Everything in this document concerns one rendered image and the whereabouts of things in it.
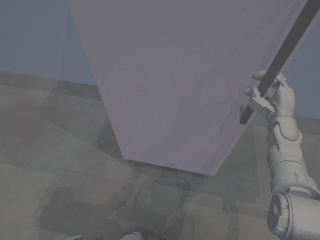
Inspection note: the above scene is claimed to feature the robot right hand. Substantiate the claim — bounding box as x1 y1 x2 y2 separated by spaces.
243 71 296 124

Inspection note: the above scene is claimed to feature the robot right upper arm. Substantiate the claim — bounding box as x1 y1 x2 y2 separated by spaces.
266 192 320 240

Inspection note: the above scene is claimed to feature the handle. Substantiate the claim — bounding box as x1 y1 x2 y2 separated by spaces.
239 0 320 124

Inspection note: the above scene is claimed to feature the fridge door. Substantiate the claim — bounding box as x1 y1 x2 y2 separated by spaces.
67 0 320 176

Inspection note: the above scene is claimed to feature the robot left shin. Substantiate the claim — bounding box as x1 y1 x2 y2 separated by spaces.
132 232 142 237

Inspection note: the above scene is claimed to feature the robot right forearm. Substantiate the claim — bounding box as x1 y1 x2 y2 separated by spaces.
266 116 320 201

